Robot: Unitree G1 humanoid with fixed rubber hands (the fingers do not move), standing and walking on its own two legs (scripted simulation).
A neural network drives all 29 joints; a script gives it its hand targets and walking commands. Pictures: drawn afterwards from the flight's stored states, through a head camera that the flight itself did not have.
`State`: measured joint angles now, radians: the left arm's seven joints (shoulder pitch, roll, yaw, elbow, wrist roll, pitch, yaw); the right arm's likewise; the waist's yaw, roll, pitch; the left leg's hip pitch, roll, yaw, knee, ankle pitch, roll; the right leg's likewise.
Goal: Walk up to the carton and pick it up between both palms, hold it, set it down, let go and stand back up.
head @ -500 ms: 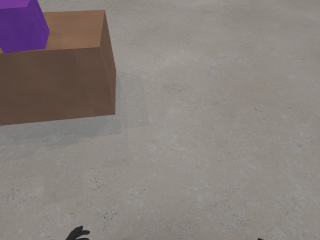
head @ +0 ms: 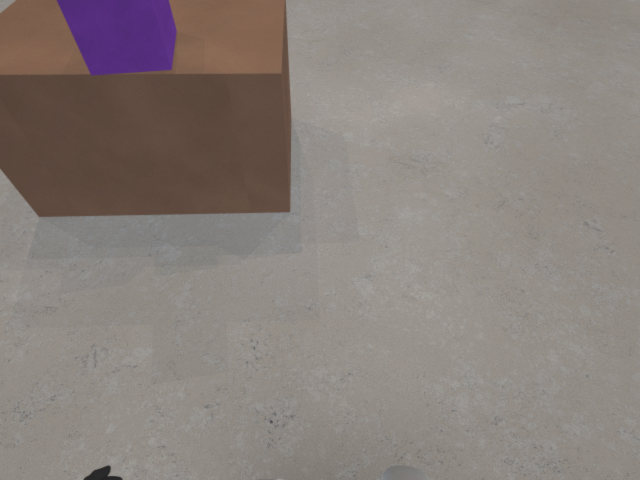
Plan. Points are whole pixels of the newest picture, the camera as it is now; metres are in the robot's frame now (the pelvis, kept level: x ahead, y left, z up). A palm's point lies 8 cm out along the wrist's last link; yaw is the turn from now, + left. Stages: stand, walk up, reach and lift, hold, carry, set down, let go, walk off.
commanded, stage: walk up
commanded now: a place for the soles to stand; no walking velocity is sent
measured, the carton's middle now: (123, 11) +1.36 +0.66 -0.01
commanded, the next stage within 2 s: none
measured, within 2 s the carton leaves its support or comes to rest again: neither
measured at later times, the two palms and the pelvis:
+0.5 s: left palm out of the picture +0.09 +0.35 -0.09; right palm out of the picture +0.12 -0.27 -0.13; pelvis +0.04 +0.04 -0.01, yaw +3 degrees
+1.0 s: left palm (20, 450) +0.16 +0.39 -0.08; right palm (484, 441) +0.20 -0.23 -0.13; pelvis +0.11 +0.08 -0.01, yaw +5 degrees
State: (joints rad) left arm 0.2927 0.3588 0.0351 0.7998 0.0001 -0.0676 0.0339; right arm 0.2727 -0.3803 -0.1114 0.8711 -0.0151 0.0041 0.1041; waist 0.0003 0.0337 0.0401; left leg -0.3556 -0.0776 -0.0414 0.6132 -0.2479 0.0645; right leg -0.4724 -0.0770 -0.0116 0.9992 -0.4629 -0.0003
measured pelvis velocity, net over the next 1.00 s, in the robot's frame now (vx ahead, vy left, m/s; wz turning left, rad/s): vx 0.11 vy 0.08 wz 0.08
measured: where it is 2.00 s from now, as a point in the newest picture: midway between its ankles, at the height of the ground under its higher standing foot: (253, 450)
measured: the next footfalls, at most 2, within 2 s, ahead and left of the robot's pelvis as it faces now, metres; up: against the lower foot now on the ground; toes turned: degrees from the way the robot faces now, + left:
right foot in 0.20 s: +0.14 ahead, -0.15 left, +0.00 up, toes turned -3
left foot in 0.50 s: +0.12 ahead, +0.16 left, +0.00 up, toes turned +0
